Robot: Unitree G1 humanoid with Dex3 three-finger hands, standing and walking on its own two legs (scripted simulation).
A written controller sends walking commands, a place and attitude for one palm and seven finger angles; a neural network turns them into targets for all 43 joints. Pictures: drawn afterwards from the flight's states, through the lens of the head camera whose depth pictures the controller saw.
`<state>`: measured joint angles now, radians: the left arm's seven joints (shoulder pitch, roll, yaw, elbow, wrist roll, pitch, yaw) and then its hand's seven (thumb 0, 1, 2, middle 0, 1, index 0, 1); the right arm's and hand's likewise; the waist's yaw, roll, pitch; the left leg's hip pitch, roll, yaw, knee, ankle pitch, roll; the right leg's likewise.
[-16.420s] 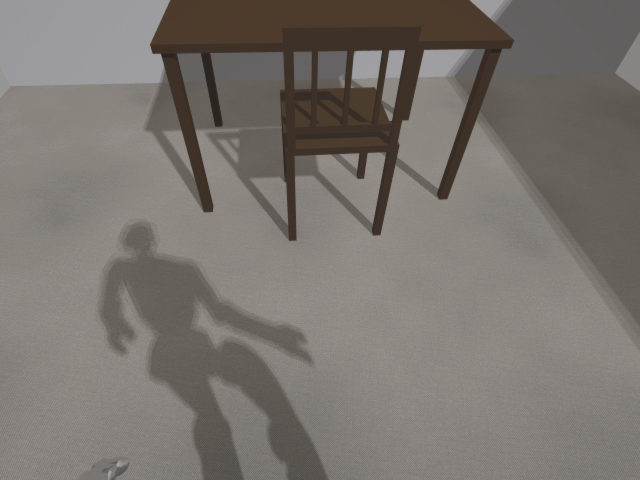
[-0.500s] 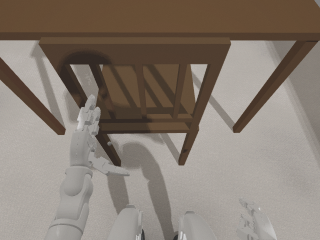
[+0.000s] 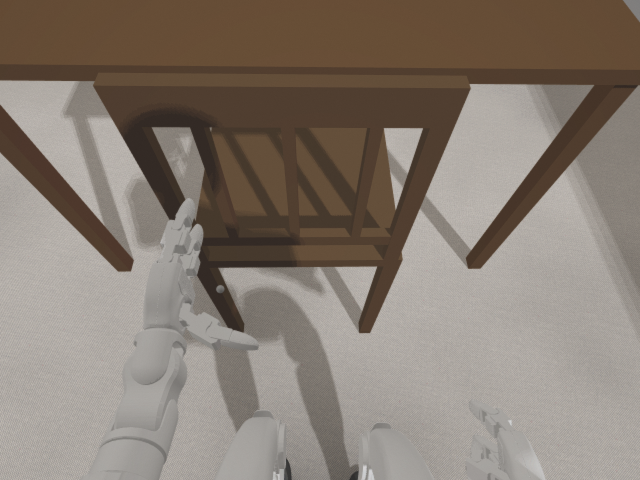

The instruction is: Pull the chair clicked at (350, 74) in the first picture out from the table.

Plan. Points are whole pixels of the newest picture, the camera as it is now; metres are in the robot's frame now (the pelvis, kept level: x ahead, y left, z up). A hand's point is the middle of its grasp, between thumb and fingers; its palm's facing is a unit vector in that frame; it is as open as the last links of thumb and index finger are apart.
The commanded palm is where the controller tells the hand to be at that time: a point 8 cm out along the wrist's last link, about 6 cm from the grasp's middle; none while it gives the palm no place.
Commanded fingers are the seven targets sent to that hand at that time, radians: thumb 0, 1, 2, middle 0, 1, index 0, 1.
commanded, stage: aim the fingers beside a spindle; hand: left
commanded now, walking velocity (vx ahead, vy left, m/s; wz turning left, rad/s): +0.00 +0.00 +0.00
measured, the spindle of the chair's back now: (292, 187) +0.50 +0.05 +0.01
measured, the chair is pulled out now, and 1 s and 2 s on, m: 0.00 0.00 0.00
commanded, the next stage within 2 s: push the fingers through the gap in 1.84 s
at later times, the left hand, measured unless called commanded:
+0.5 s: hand (214, 287) +0.34 +0.14 +0.03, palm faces +0.02 -1.00 -0.02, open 16.9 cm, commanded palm +0.32 +0.19 +0.02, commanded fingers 0.00 -0.50 0.30 -0.06 -0.08 -0.06 -0.08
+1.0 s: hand (222, 286) +0.35 +0.13 +0.01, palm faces -0.01 -1.00 -0.03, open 16.9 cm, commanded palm +0.32 +0.18 +0.01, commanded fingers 0.00 -0.50 0.30 -0.06 -0.08 -0.06 -0.08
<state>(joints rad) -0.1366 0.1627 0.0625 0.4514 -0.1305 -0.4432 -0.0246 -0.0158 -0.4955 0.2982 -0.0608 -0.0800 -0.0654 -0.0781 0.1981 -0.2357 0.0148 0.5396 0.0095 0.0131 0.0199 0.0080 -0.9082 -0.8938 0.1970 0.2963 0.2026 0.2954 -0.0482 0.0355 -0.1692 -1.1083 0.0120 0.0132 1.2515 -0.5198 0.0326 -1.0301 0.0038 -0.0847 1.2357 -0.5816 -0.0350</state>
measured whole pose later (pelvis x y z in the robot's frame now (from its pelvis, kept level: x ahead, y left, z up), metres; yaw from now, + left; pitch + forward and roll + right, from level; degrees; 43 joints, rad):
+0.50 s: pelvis +0.00 +0.00 +0.00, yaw +0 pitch +22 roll -2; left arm -0.06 0.16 0.04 0.31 -0.13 -0.49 0.01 -0.02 -0.50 0.30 -0.06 -0.08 -0.07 -0.08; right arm 0.20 -0.23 0.00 0.54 0.00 0.00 0.01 0.01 -0.91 -0.89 0.20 0.30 0.20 0.30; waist -0.05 0.03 -0.16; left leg -1.10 0.01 0.01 1.25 -0.53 0.04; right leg -1.02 0.01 -0.08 1.22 -0.58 -0.03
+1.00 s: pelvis +0.00 +0.00 +0.00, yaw +1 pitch +22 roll -2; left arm -0.17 0.17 0.05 0.47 -0.14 -0.44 -0.04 -0.02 -0.50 0.30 -0.06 -0.08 -0.06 -0.08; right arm 0.19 -0.24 0.02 0.55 0.01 0.02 0.01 0.01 -0.91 -0.89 0.20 0.30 0.20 0.30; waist -0.04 0.04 -0.17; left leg -1.12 0.01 -0.01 1.27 -0.53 0.03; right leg -1.03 0.00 -0.10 1.24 -0.59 -0.04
